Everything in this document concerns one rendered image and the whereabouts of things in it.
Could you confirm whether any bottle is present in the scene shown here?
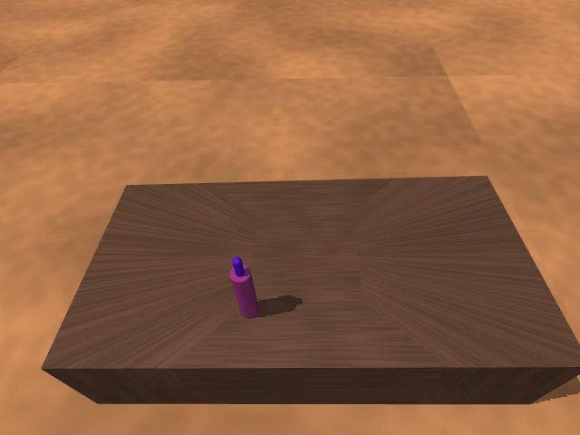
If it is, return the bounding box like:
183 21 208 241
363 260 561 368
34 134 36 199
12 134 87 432
229 256 259 319

